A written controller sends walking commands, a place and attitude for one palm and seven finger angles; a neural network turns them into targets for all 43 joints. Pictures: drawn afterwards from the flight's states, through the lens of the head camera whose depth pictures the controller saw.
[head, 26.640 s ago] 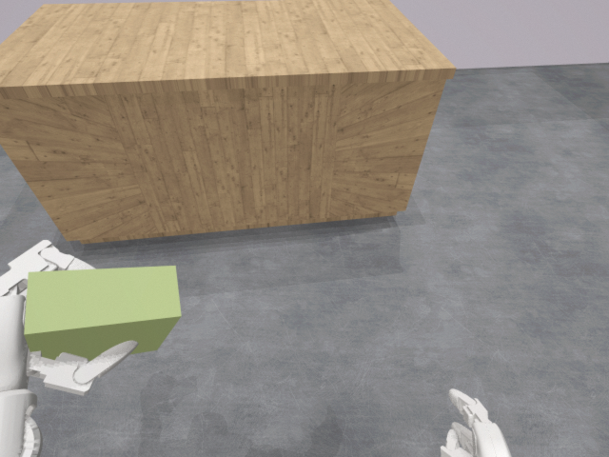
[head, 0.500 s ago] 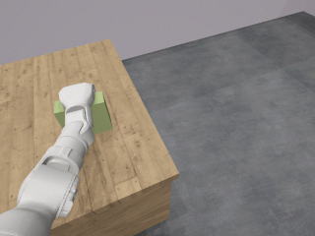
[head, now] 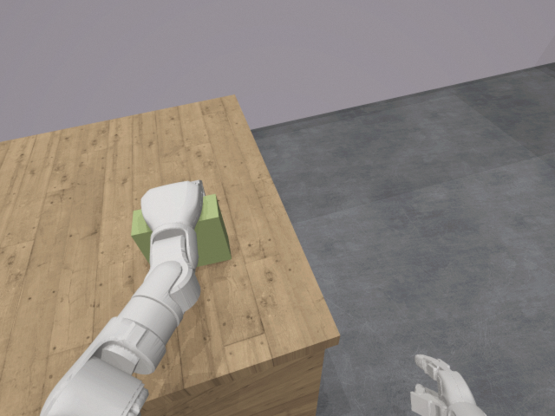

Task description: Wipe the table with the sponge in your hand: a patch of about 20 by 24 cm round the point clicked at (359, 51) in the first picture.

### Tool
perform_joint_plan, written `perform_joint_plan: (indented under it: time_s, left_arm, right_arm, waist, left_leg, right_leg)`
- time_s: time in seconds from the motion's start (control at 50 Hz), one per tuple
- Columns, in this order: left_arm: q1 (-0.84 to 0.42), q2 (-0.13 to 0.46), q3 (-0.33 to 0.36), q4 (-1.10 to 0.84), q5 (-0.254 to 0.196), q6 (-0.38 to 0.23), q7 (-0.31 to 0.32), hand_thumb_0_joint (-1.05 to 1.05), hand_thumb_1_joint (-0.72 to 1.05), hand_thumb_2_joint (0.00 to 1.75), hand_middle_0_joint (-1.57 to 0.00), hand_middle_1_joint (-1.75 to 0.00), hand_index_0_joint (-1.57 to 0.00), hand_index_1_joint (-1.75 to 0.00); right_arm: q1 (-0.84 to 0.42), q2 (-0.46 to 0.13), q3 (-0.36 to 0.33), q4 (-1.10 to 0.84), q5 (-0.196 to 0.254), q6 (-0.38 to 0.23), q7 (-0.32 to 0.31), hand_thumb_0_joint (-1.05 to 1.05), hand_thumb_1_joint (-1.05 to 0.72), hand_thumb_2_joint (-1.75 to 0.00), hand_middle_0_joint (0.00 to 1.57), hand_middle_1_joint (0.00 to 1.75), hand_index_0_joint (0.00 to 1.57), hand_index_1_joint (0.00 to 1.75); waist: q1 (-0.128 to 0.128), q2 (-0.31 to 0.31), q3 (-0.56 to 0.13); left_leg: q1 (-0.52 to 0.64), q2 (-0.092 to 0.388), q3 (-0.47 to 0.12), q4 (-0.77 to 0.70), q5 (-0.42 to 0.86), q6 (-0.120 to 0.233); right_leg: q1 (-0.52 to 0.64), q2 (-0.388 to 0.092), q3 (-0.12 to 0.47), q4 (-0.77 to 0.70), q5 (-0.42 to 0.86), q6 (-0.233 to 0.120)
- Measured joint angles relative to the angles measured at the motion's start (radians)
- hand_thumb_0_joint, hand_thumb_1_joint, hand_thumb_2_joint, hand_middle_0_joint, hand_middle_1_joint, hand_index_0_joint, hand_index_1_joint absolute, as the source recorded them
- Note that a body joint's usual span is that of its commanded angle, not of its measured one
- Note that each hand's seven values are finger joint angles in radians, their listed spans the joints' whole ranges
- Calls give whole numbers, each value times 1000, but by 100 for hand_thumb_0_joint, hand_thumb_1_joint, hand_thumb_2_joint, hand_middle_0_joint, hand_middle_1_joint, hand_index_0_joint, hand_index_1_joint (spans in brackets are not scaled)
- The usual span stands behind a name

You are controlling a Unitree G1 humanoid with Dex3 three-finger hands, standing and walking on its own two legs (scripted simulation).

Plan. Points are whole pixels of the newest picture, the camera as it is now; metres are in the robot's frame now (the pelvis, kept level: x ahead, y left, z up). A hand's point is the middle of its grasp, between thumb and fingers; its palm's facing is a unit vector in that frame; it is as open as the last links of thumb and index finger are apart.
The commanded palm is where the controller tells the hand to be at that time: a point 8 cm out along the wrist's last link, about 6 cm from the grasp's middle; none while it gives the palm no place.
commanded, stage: wipe back along the third lane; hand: left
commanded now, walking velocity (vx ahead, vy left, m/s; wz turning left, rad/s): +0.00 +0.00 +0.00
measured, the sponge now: (188, 243) +0.38 +0.20 +0.02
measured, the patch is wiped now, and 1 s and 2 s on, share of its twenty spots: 0.90 0.90 0.90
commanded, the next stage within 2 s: slide back across to the middle lane in 1.10 s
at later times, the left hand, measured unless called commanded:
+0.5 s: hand (185, 255) +0.32 +0.18 +0.06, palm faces +0.07 -0.08 -0.99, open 9.6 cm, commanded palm +0.27 +0.16 +0.10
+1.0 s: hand (195, 281) +0.28 +0.15 +0.06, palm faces +0.07 -0.09 -0.99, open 9.6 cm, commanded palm +0.23 +0.13 +0.10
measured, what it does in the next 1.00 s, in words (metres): stands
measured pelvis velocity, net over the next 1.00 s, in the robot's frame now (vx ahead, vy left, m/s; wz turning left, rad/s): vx -0.02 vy -0.01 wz -0.01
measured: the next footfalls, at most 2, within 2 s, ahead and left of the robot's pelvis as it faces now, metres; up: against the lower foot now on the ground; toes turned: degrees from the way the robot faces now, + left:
none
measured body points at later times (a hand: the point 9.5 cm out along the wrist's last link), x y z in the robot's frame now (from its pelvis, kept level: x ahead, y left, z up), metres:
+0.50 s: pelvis +0.00 +0.00 +0.00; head +0.00 -0.03 +0.45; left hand +0.31 +0.18 +0.12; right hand +0.23 -0.19 -0.10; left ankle -0.05 +0.13 -0.74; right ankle -0.03 -0.14 -0.74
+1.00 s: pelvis -0.02 -0.01 +0.00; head -0.04 -0.06 +0.44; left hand +0.27 +0.15 +0.12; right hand +0.21 -0.22 -0.10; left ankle -0.05 +0.13 -0.74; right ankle -0.03 -0.14 -0.74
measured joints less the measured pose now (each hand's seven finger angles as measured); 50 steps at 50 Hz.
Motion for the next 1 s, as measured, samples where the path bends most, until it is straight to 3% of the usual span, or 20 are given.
perform_joint_plan:
  time_s: [0.2, 0.42, 0.56, 0.76, 1.0]
  left_arm:
    - [126, -8, -68, -202, 22, 61, -25, 2, -46, 108, -74, -141, -76, -138]
    - [252, -3, -86, -378, 38, 89, -36, 3, -46, 108, -73, -142, -76, -138]
    - [261, -11, -120, -389, 47, 121, -42, 3, -46, 108, -73, -142, -76, -138]
    - [270, -14, -118, -373, 38, 120, -39, 3, -46, 108, -73, -142, -76, -138]
    - [376, -10, -112, -476, 41, 101, -31, 3, -46, 108, -73, -143, -76, -139]
  right_arm:
    - [-56, -2, 8, -40, 5, 8, 29, 1, -91, -90, 20, 30, 19, 30]
    - [-46, 15, 25, -55, 11, 13, 60, 1, -91, -90, 20, 30, 20, 30]
    - [-38, 18, 30, -38, 13, 20, 64, 1, -91, -90, 20, 30, 19, 30]
    - [-29, 14, 26, -32, 13, 20, 61, 1, -91, -90, 20, 30, 19, 30]
    - [-34, -6, 8, -43, 17, 15, 72, 1, -91, -90, 20, 30, 19, 30]
  waist:
    - [24, 1, 6]
    - [26, 7, 16]
    - [27, 10, 26]
    - [21, 16, 31]
    - [25, 32, 32]
  left_leg:
    - [29, -3, -11, 19, -23, 2]
    - [45, -6, -4, 34, -31, 5]
    - [47, -9, 0, 43, -25, 5]
    - [51, -3, 3, 37, -8, -3]
    - [73, 11, 2, 26, 1, -17]
  right_leg:
    - [35, -5, -12, 16, -24, -1]
    - [48, -7, -4, 31, -28, -1]
    - [45, -9, 2, 47, -26, -2]
    - [39, -3, 6, 57, -18, -6]
    - [51, 10, 5, 64, -18, -19]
